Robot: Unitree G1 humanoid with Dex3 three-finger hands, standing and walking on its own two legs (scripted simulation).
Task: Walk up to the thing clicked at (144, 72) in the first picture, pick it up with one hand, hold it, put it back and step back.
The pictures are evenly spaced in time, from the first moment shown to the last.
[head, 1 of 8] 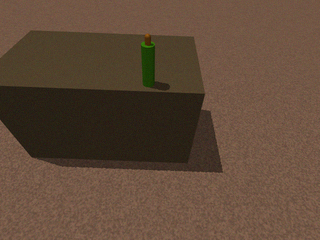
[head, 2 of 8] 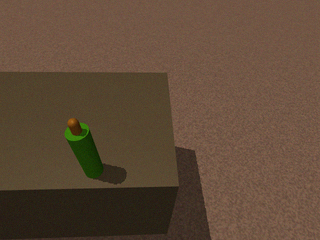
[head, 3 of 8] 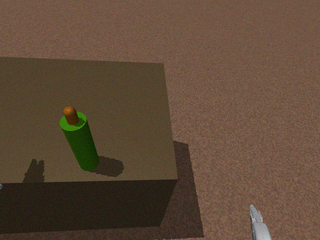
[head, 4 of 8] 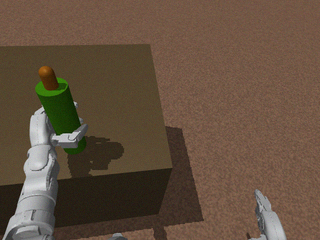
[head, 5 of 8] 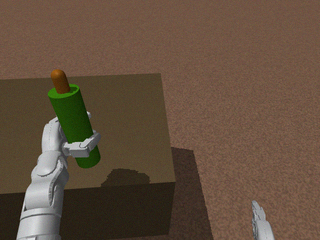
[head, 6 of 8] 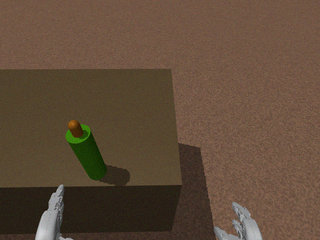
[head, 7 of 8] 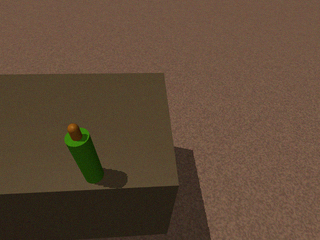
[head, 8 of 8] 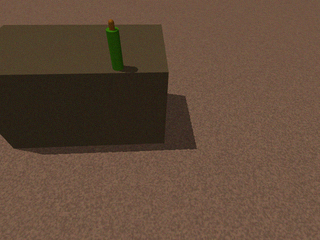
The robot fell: no
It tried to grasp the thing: yes
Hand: left
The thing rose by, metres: 0.21
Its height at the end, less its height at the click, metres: +0.00
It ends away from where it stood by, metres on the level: 0.01
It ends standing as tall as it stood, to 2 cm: yes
